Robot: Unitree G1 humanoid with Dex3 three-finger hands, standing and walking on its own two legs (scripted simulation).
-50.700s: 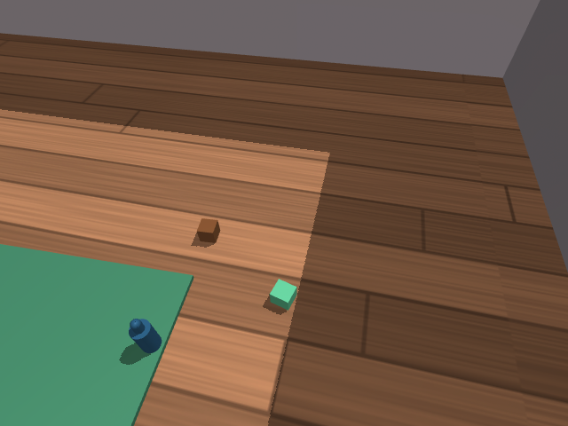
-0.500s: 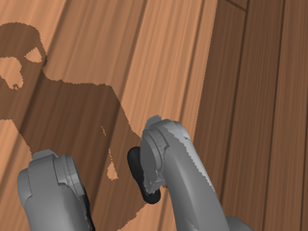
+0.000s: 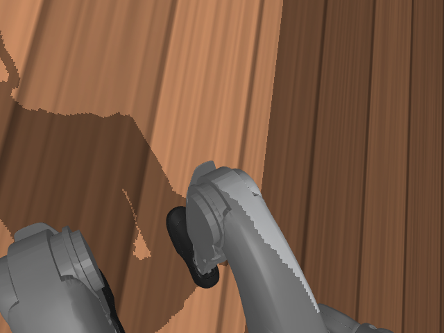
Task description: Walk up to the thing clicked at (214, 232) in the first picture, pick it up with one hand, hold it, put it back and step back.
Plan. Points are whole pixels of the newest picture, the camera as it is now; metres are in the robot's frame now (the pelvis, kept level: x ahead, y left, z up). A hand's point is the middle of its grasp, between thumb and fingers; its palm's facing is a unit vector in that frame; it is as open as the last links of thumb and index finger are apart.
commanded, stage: rest palm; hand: left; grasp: from above
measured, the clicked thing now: out of the picture +0.41 +0.36 -0.28
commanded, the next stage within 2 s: close in 0.56 s
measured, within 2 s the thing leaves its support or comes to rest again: neither
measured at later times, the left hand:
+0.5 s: hand out of the picture +0.41 +0.34 -0.25, palm faces -0.07 -0.45 -0.89, open 13.5 cm
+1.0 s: hand out of the picture +0.41 +0.34 -0.26, palm faces -0.07 -0.45 -0.89, open 11.4 cm
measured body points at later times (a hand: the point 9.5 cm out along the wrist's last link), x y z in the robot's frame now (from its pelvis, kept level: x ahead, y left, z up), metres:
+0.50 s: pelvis +0.00 +0.00 +0.00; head +0.29 +0.11 +0.32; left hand +0.41 +0.36 -0.20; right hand +0.01 -0.24 -0.04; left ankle +0.07 +0.12 -0.28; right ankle +0.13 -0.11 -0.28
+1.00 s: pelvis -0.01 +0.00 +0.00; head +0.29 +0.11 +0.32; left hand +0.41 +0.36 -0.21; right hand +0.01 -0.24 -0.04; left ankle +0.07 +0.12 -0.28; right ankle +0.13 -0.11 -0.28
